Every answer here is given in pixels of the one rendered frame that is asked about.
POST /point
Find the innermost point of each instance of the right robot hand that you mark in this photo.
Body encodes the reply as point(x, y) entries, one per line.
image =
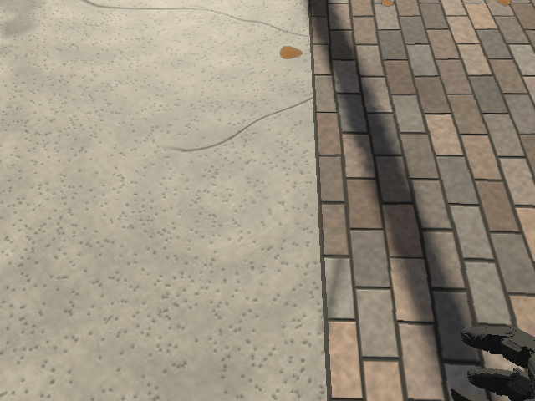
point(516, 346)

